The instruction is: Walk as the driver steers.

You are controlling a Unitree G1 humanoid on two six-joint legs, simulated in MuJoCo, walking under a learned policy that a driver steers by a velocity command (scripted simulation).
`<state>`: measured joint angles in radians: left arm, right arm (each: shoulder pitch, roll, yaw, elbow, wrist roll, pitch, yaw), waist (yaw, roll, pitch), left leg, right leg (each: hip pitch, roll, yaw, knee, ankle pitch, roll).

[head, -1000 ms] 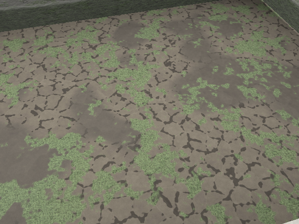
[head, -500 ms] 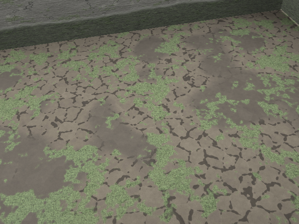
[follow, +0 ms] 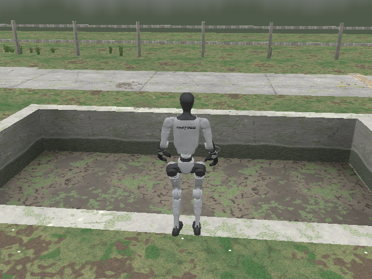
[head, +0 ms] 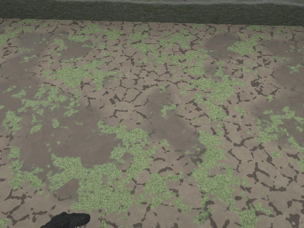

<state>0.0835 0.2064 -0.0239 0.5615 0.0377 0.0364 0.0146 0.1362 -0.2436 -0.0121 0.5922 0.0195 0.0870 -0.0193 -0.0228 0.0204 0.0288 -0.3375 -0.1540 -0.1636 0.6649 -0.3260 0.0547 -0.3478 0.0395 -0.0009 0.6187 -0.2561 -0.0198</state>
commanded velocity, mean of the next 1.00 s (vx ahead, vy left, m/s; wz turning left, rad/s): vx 0.18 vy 0.00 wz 0.29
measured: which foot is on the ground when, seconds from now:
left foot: down 0.00-0.00, up 0.02-0.24, down 0.26-1.00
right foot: down 0.00-0.28, up 0.30-0.58, down 0.60-1.00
